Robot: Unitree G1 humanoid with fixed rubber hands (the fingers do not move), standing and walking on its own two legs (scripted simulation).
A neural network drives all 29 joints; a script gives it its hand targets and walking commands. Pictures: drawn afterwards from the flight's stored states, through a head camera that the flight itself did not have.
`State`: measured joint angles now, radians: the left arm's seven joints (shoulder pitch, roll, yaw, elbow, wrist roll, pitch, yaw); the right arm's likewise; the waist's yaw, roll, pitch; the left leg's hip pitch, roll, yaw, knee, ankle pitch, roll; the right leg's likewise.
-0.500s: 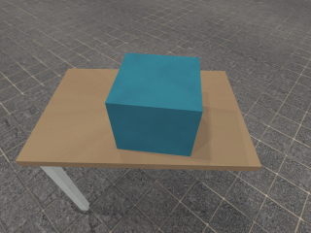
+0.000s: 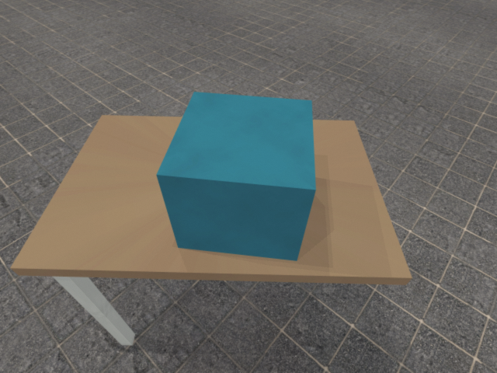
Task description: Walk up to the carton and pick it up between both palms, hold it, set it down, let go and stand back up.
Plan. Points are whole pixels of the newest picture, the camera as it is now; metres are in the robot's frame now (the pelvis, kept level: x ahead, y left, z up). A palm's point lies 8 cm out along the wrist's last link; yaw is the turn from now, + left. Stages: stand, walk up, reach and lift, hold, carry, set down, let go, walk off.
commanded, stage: stand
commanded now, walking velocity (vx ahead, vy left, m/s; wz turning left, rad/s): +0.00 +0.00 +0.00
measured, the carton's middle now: (244, 174) +0.51 +0.00 +0.00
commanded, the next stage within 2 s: none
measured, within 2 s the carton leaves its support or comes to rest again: neither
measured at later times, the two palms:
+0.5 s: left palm out of the picture +0.02 +0.25 -0.12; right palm out of the picture +0.02 -0.26 -0.13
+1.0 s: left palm out of the picture +0.01 +0.25 -0.13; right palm out of the picture +0.01 -0.25 -0.13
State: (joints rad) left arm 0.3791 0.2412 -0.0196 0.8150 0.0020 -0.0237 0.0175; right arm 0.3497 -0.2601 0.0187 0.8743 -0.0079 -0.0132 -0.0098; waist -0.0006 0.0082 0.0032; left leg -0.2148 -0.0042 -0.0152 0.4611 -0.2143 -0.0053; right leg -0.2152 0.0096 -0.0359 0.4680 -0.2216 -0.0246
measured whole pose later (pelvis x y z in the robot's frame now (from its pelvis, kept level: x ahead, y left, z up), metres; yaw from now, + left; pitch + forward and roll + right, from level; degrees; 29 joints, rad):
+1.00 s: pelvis +0.01 +0.00 +0.00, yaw +1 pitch -1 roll +0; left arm 0.35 0.21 -0.01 0.95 0.00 -0.01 0.03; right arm 0.34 -0.23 0.01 0.98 0.00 -0.01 -0.03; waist 0.00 0.02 0.03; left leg -0.20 0.00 -0.03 0.43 -0.21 -0.01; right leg -0.19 0.01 -0.04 0.43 -0.21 -0.02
